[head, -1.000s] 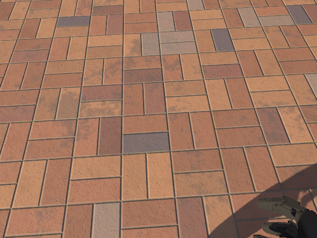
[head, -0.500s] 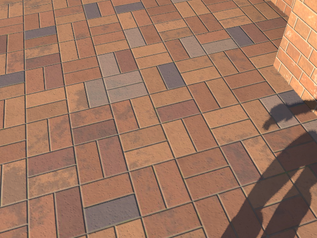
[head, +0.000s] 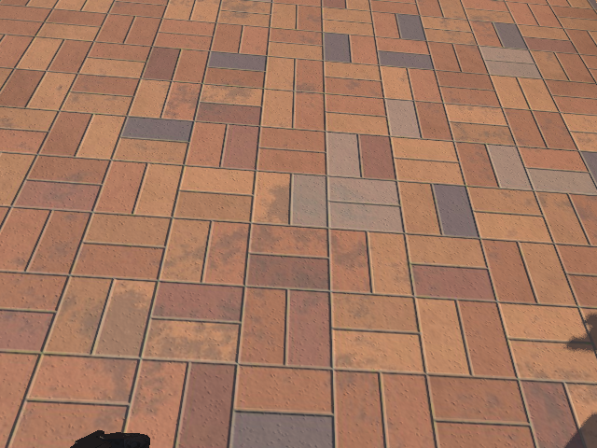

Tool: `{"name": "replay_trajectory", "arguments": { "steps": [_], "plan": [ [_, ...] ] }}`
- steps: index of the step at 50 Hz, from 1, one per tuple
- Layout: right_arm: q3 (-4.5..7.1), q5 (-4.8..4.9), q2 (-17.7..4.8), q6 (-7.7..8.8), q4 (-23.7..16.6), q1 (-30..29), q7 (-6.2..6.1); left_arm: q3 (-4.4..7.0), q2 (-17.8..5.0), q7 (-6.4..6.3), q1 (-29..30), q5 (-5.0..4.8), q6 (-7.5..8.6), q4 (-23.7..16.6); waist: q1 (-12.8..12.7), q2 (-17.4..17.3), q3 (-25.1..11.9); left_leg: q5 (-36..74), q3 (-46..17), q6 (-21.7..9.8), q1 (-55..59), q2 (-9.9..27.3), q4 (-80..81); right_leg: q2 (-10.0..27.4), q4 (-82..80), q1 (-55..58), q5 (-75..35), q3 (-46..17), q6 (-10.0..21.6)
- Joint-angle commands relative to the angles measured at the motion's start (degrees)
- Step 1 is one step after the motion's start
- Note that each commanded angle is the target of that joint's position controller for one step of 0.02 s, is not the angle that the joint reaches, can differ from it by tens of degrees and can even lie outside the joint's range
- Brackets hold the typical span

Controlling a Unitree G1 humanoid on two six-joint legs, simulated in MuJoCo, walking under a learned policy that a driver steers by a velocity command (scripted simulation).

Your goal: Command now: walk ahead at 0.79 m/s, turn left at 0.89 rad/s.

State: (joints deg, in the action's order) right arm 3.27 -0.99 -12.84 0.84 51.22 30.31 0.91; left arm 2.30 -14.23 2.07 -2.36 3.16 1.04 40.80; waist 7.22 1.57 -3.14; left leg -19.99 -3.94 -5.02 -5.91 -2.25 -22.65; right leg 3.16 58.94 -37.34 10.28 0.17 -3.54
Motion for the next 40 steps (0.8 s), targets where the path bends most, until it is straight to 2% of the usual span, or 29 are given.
{"name": "replay_trajectory", "arguments": {
  "steps": [1,6,8,9,10,11,12,13,14,15,16,17,18,20,22,24,26,27,28,29,31,32,33,34,35,36,37,38,40],
  "plan": [
    [2.93,0.74,-11.2,2.27,-2.6,2.1,-0.31,1.45,-5.6,0.45,9.2,-0.82,0.2,-5.7,-1.2,-5.1,7.6,0.7,-20.4,-8.6,8.4,11.5,15.5,-1.0,-5.5,-12.6,-3.8,-0.6,0.3],
    [3.01,0.33,-9.8,2.53,-2.4,4.4,-0.8,0.17,-3.8,1.03,18.3,-1.64,1.43,-9.7,1.4,-9.4,9.0,11.5,-20.0,-9.5,8.6,10.0,12.8,-3.9,-17.6,-8.8,-4.1,1.3,0.4],
    [3.25,0.51,-10.5,2.57,-2.4,3.7,-1.27,0.12,-4.4,1.05,19.5,-1.73,1.83,-11.4,1.0,-10.9,9.2,19.9,-21.3,-9.2,8.1,11.1,11.6,-4.2,-22.3,-4.1,-2.8,1.4,1.2],
    [3.36,0.74,-11.0,2.65,-2.5,2.0,-1.49,0.2,-4.8,0.88,16.9,-1.7,2.04,-11.2,-0.7,-11.3,8.4,25.2,-20.6,-8.3,7.3,11.6,11.0,-4.5,-24.9,1.2,-3.0,1.8,2.1],
    [3.39,0.98,-11.6,2.94,-2.9,-1.0,-1.42,0.48,-5.2,0.32,11.3,-1.75,2.29,-9.9,-3.8,-11.6,6.4,37.5,-18.2,-6.6,4.1,11.0,8.1,-6.0,-27.1,11.5,-2.5,3.1,3.5],
    [3.67,0.94,-13.0,3.39,-2.7,-1.8,-1.12,1.6,-7.7,-0.76,2.6,-1.62,2.51,-7.3,-7.5,-10.6,1.1,52.2,-15.6,-5.1,2.4,10.2,-0.8,-7.9,-26.4,23.9,0.4,4.2,5.2],
    [4.0,0.7,-14.3,3.86,-2.8,-3.9,-0.8,2.78,-10.0,-2.07,-10.6,-1.77,2.64,-3.7,-14.3,-8.6,-6.0,55.4,-12.8,-3.5,-2.2,7.6,-14.8,-6.7,-26.2,39.2,1.1,3.7,6.7],
    [3.21,0.11,-11.0,4.58,-3.8,-4.9,-0.64,4.01,-13.7,-3.42,-23.2,-0.5,3.03,-1.7,-19.6,-3.8,-13.7,40.5,-10.8,-3.1,-13.0,3.6,-34.0,3.6,-26.1,54.3,18.3,-8.0,8.2],
    [1.06,2.17,-1.6,4.97,-6.3,0.1,-0.25,4.93,-19.5,-3.2,-25.1,1.64,3.34,-0.1,-13.9,16.0,-19.7,-6.4,-7.8,-1.2,-29.3,-5.0,-51.4,19.5,-39.8,63.0,45.4,-42.7,13.7],
    [0.8,1.3,-5.0,4.75,-6.2,-3.4,-0.34,4.38,-15.1,-2.67,-18.2,0.32,3.07,-0.7,-12.2,13.1,-11.0,-2.5,-7.6,-2.5,-35.5,-2.4,-56.1,19.2,-47.7,53.7,47.3,-55.4,15.0],
    [1.24,0.21,-7.1,4.32,-6.5,-8.0,-0.01,3.48,-10.5,-2.45,-13.6,-0.11,3.13,-0.8,-10.6,6.0,-2.3,2.5,-5.6,-2.6,-36.8,1.1,-55.9,17.5,-46.1,45.7,41.5,-45.2,15.4],
    [1.04,-0.79,-7.5,4.12,-6.7,-10.8,0.59,2.91,-7.5,-2.2,-13.0,-0.12,3.34,0.2,-10.1,-0.4,1.3,5.3,-4.5,-2.4,-35.5,3.1,-53.5,15.0,-45.6,39.2,32.5,-36.3,15.6],
    [0.87,-1.3,-6.9,3.86,-7.5,-13.7,1.18,2.38,-6.2,-2.2,-13.7,0.11,3.66,1.6,-9.6,-0.8,3.9,5.3,-4.5,-2.1,-34.4,4.0,-51.4,12.2,-46.3,34.4,25.2,-29.6,14.9],
    [-0.08,-1.58,-4.9,2.97,-9.3,-15.3,2.08,1.34,-4.0,-2.0,-16.3,-0.39,4.7,4.7,-7.3,3.7,6.0,4.0,-5.7,-1.1,-34.2,4.8,-47.5,9.9,-48.7,30.5,19.2,-23.2,14.3],
    [-0.72,-1.75,-4.7,2.31,-11.6,-19.8,2.44,1.37,-5.0,-1.83,-18.6,-1.42,5.78,6.6,-6.7,3.6,9.0,4.8,-5.7,0.0,-38.9,5.1,-44.0,10.2,-52.0,30.1,14.2,-19.3,14.6],
    [-1.25,-2.05,-5.8,2.35,-14.8,-26.3,2.9,1.48,-6.4,-1.77,-19.5,-1.68,6.4,7.1,-6.6,2.2,11.2,9.3,-3.7,0.8,-41.8,5.4,-37.0,9.5,-55.1,29.5,6.3,-13.1,14.4],
    [-2.29,-1.88,-5.6,2.65,-17.1,-31.8,3.94,1.44,-7.0,-1.48,-18.8,-2.31,6.74,7.3,-6.4,1.4,12.1,17.4,2.7,0.9,-32.9,5.9,-23.6,6.2,-58.6,24.4,-3.8,-4.0,12.7],
    [-2.88,-1.78,-4.5,2.83,-17.5,-34.3,4.47,1.22,-6.8,-1.29,-20.9,-3.04,6.91,8.1,-7.6,0.0,12.1,21.1,7.0,0.1,-26.1,4.7,-19.5,5.2,-61.4,21.8,-10.7,-1.3,12.3],
    [-3.26,-1.39,-3.8,2.97,-17.9,-35.1,4.67,1.48,-8.7,-1.14,-22.1,-3.27,7.09,8.7,-7.6,1.4,11.8,23.5,8.1,-0.6,-20.8,4.5,-17.4,6.8,-62.8,21.4,-15.7,-1.4,12.4],
    [-3.15,-1.4,-4.6,2.99,-17.8,-35.6,4.41,1.58,-9.6,-1.01,-23.1,-3.36,7.06,9.3,-7.4,0.7,11.7,24.2,8.4,-1.1,-19.2,4.2,-16.1,7.2,-61.7,24.3,-23.6,-1.0,12.6],
    [-2.25,-1.85,-7.2,2.95,-16.9,-32.8,2.98,2.07,-13.5,-1.3,-24.7,-3.05,6.65,10.2,-5.2,1.8,6.7,18.0,9.4,-1.9,-14.2,0.5,-13.8,8.3,-51.3,33.7,-51.2,-0.1,11.9],
    [-1.26,-2.06,-9.4,2.91,-15.1,-25.8,1.94,2.4,-15.5,-1.8,-25.0,-2.57,6.01,10.7,-1.4,3.4,1.5,12.7,8.5,-2.3,-6.0,-1.3,-13.4,8.9,-40.6,35.4,-59.4,-0.2,11.2],
    [-0.07,-2.12,-11.5,2.84,-11.5,-14.0,0.88,2.53,-16.3,-2.27,-23.9,-2.5,5.17,10.7,4.5,3.4,-4.4,11.5,7.4,-2.4,7.4,-1.4,-10.6,7.7,-25.6,31.7,-57.1,0.1,10.3],
    [1.58,-3.11,-16.2,2.84,-9.1,-5.0,-0.43,1.73,-13.2,-2.22,-24.0,-2.22,4.97,9.8,7.5,1.5,-9.8,2.5,0.0,-2.3,21.8,6.8,-11.5,4.3,-7.6,20.0,-40.1,0.6,9.7],
    [2.55,-4.95,-20.7,3.55,-9.2,-3.6,-1.03,-0.47,-1.6,-1.7,-30.1,-3.34,4.95,7.3,0.5,-15.2,-17.9,-15.5,-26.1,-4.3,34.0,25.9,-6.2,-3.0,15.7,3.3,15.8,-1.0,9.2],
    [2.5,-3.3,-19.1,3.23,-10.0,-4.3,-0.66,0.69,-7.0,-2.08,-28.2,-4.89,4.73,6.1,1.5,-13.7,-22.8,-20.9,-42.3,-4.9,30.2,29.2,5.1,-4.0,23.5,-0.3,13.9,-5.5,10.5],
    [1.64,-2.57,-14.5,3.45,-9.1,-10.0,-0.6,1.49,-9.2,-2.15,-21.6,-4.44,4.33,5.4,-0.7,-7.9,-10.4,-17.5,-31.7,-3.7,20.7,24.8,6.0,-0.6,22.0,-3.7,6.0,-5.4,10.6],
    [1.04,-2.22,-11.4,3.94,-8.5,-13.1,-0.47,0.93,-7.3,-1.61,-20.0,-3.81,4.18,5.5,-2.6,-5.6,-3.1,-8.4,-23.3,-3.4,12.1,22.8,7.0,1.4,18.7,-3.2,3.0,-4.7,10.3],
    [0.14,-1.88,-8.3,4.81,-7.0,-14.5,-0.61,0.74,-4.7,-0.73,-21.2,-2.44,2.56,7.0,-6.6,-5.1,2.4,8.2,-11.1,-2.0,1.5,18.9,9.5,3.1,15.7,1.8,2.5,-4.5,8.9]
  ]
}}
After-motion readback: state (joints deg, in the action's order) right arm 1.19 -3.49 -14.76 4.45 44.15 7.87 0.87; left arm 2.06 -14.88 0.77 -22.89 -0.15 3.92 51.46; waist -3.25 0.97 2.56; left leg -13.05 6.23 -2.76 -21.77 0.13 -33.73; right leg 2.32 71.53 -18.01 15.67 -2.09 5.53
